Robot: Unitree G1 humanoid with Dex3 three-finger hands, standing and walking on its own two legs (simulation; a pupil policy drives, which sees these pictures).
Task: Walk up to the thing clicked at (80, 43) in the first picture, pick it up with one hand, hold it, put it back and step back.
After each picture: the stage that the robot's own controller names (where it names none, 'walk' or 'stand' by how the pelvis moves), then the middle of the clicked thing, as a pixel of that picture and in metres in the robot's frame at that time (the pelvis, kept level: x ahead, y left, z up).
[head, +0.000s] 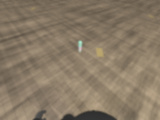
stand; (80, 46) +1.52 +0.20 -0.65
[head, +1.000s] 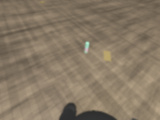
walk; (86, 47) +1.39 +0.11 -0.64
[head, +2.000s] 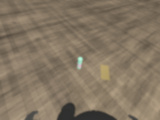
walk; (79, 63) +0.88 +0.13 -0.63
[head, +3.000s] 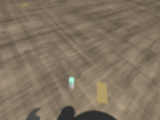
walk; (71, 83) +0.52 +0.18 -0.63
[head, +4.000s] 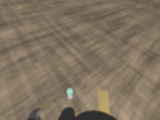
stand; (70, 94) +0.38 +0.16 -0.63
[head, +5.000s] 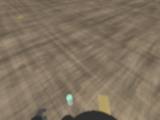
stand; (69, 100) +0.35 +0.18 -0.66
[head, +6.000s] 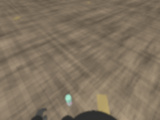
stand; (68, 100) +0.34 +0.20 -0.66
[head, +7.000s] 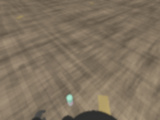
stand; (70, 100) +0.34 +0.18 -0.66
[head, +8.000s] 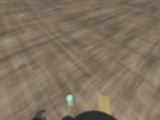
stand; (70, 100) +0.34 +0.18 -0.66
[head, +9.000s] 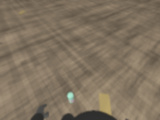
go down; (70, 98) +0.34 +0.17 -0.66
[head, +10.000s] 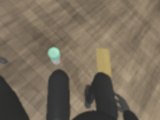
go down; (55, 57) +0.42 +0.22 -0.24
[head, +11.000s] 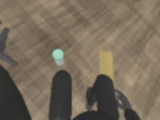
close in; (59, 58) +0.42 +0.22 -0.25
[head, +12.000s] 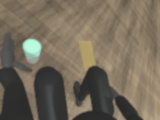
close in; (32, 53) +0.40 +0.26 -0.16
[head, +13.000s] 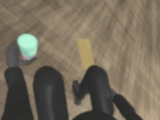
lift; (29, 51) +0.41 +0.27 -0.15
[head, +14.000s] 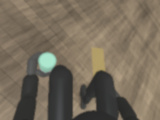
lift; (46, 66) +0.31 +0.25 -0.11
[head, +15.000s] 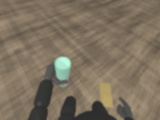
lift; (62, 74) +0.30 +0.16 +0.06
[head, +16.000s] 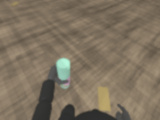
hold; (64, 75) +0.31 +0.16 +0.03
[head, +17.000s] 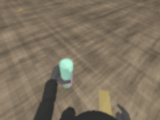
hold; (66, 75) +0.31 +0.15 +0.04
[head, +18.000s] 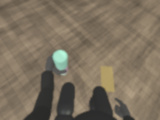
crouch; (61, 65) +0.37 +0.18 -0.04
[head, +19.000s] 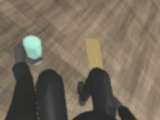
lower; (34, 53) +0.41 +0.26 -0.16
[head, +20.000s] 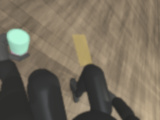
lower; (19, 48) +0.43 +0.28 -0.16
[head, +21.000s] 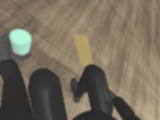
lower; (21, 48) +0.42 +0.28 -0.16
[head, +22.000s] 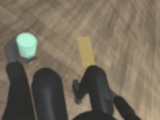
lower; (28, 51) +0.41 +0.27 -0.16
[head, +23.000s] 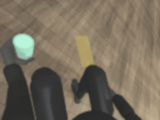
loosen; (25, 52) +0.40 +0.28 -0.16
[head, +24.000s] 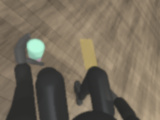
withdraw; (35, 54) +0.40 +0.25 -0.16
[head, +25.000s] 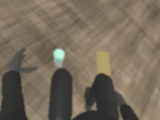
stand; (58, 59) +0.42 +0.22 -0.21
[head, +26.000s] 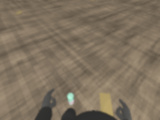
stand; (70, 99) +0.35 +0.15 -0.58
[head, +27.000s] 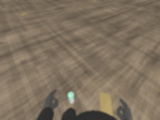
stand; (71, 98) +0.37 +0.16 -0.60
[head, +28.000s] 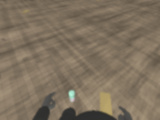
stand; (71, 96) +0.37 +0.16 -0.61
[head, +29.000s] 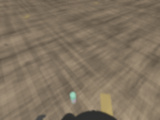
walk; (73, 98) +0.38 +0.15 -0.65
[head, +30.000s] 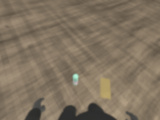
walk; (75, 79) +0.52 +0.13 -0.64
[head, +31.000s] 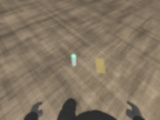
walk; (73, 60) +0.82 +0.24 -0.62
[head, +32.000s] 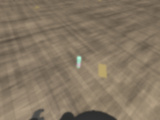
stand; (78, 62) +1.00 +0.16 -0.64
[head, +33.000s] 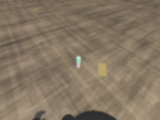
stand; (78, 62) +1.01 +0.17 -0.66
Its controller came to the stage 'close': yes
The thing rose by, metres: 0.68
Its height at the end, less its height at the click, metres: +0.00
